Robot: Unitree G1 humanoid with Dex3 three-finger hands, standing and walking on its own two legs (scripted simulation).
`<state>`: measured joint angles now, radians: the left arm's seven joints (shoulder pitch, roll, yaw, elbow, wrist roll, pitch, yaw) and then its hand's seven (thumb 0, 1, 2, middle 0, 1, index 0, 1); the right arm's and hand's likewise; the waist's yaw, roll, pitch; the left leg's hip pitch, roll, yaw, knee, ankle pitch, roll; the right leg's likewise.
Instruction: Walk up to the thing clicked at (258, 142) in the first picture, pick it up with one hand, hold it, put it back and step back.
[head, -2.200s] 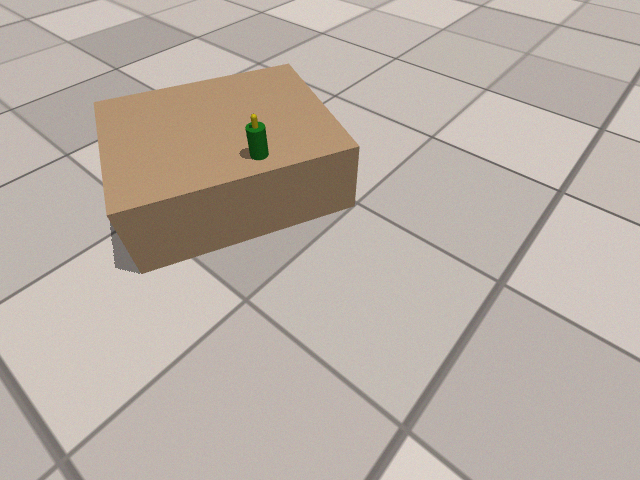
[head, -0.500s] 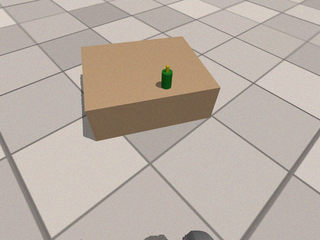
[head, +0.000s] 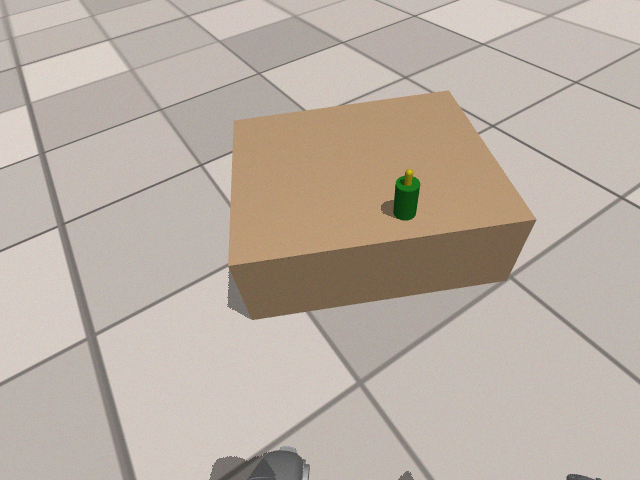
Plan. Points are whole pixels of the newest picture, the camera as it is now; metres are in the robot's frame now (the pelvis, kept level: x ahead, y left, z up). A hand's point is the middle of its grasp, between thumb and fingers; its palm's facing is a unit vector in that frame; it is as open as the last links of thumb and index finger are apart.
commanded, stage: walk up
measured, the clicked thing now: (406, 192) +0.95 -0.17 -0.36
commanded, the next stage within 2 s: none
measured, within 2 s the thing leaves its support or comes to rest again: neither
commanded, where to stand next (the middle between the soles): +0.32 +0.07 m, yaw -2 degrees
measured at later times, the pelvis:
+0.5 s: pelvis +0.17 +0.10 +0.00, yaw +1 degrees
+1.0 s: pelvis +0.25 +0.09 -0.01, yaw -1 degrees
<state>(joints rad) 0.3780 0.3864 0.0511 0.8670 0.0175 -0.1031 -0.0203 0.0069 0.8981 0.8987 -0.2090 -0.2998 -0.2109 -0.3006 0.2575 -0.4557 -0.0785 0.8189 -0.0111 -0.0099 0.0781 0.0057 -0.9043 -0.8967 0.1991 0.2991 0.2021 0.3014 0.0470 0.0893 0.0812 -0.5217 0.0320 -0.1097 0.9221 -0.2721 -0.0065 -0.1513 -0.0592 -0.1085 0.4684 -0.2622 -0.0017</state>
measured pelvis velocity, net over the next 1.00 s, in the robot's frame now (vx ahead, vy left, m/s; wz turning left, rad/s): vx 0.25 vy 0.09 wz -0.01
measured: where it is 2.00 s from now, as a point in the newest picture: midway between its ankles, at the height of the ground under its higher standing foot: (322, 479)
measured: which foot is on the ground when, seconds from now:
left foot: up 0.00-0.14, down 0.16-0.72, up 0.74-1.00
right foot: down 0.00-0.20, up 0.22-0.66, down 0.68-1.00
